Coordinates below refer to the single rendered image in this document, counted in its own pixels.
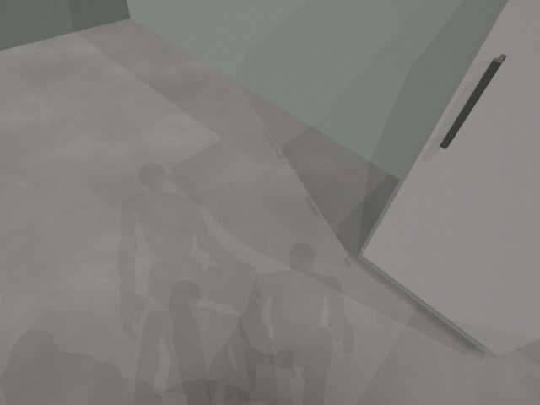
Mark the handle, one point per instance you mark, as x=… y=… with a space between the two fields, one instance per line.
x=483 y=83

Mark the fridge door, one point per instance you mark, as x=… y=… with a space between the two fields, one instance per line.
x=463 y=232

